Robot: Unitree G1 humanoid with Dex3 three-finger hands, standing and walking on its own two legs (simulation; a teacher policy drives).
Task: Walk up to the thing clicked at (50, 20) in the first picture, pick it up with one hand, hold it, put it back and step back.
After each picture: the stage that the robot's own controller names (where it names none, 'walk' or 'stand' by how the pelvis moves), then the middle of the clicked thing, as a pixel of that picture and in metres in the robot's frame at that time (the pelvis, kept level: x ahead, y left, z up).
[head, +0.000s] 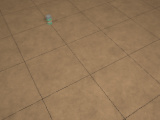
stand; (49, 19) +1.77 +0.48 -0.72
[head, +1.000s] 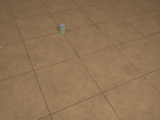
walk; (62, 29) +1.67 +0.21 -0.70
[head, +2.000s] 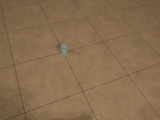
walk; (63, 50) +1.14 +0.15 -0.71
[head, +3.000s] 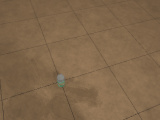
walk; (60, 80) +0.75 +0.17 -0.71
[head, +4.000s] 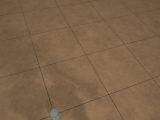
stand; (54, 115) +0.47 +0.18 -0.71
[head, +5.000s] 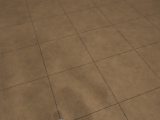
stand; out of the picture +0.41 +0.20 -0.72
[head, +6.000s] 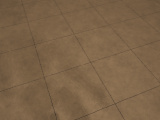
walk; out of the picture +0.40 +0.21 -0.73
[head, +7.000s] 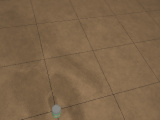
walk; (56, 111) +0.43 +0.14 -0.70
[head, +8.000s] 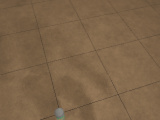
stand; (59, 114) +0.41 +0.17 -0.69
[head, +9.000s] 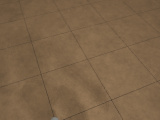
stand; out of the picture +0.42 +0.22 -0.72
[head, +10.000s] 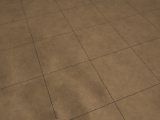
stand; out of the picture +0.39 +0.21 -0.73
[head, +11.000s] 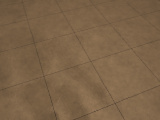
stand; out of the picture +0.39 +0.21 -0.73
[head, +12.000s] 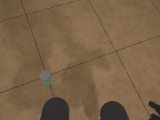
go down; (46, 77) +0.44 +0.22 -0.49
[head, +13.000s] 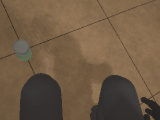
go down; (23, 51) +0.46 +0.26 -0.30
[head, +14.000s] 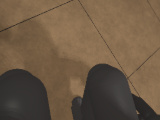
close in; out of the picture +0.44 +0.29 -0.23
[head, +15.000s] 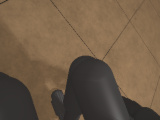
close; out of the picture +0.43 +0.32 -0.22
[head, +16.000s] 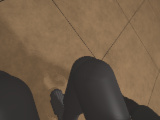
lift; out of the picture +0.42 +0.32 -0.23
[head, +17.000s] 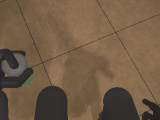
lift; (19, 70) +0.34 +0.23 -0.05
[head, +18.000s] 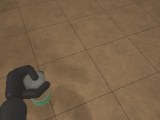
hold; (38, 89) +0.32 +0.17 -0.01
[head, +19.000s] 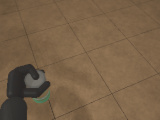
hold; (38, 87) +0.33 +0.17 -0.01
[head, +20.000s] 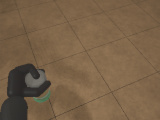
hold; (38, 86) +0.33 +0.17 -0.01
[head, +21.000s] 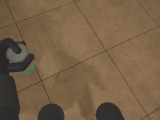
crouch; (22, 59) +0.42 +0.21 -0.07
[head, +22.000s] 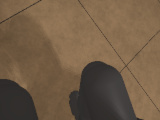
lower; out of the picture +0.45 +0.31 -0.19
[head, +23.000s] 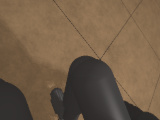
lower; out of the picture +0.42 +0.33 -0.22
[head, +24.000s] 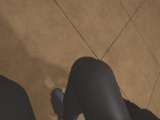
lower; out of the picture +0.42 +0.33 -0.23
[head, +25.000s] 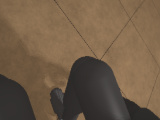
lower; out of the picture +0.42 +0.33 -0.23
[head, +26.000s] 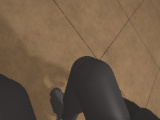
lower; out of the picture +0.42 +0.33 -0.23
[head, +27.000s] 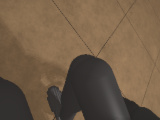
open; out of the picture +0.41 +0.33 -0.23
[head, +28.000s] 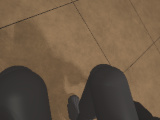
stand; out of the picture +0.43 +0.30 -0.25
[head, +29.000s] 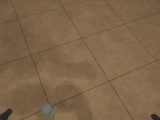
stand; (47, 111) +0.40 +0.22 -0.61
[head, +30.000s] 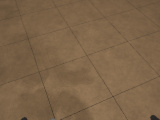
stand; out of the picture +0.39 +0.22 -0.67
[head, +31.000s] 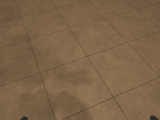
stand; out of the picture +0.39 +0.22 -0.67
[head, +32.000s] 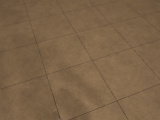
stand; out of the picture +0.41 +0.20 -0.72
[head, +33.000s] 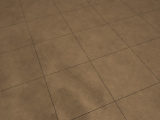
stand; out of the picture +0.39 +0.22 -0.73
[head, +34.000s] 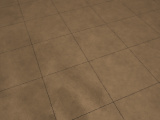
stand; out of the picture +0.38 +0.22 -0.73
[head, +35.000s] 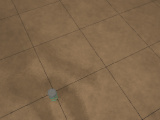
walk; (52, 95) +0.49 +0.23 -0.70
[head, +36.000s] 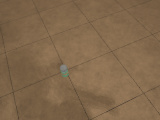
walk; (64, 71) +0.80 +0.25 -0.71
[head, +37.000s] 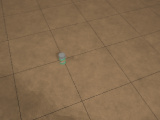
stand; (62, 58) +1.04 +0.20 -0.71
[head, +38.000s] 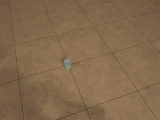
stand; (67, 64) +0.99 +0.19 -0.72
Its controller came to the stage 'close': yes
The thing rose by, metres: 0.70
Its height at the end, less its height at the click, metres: +0.00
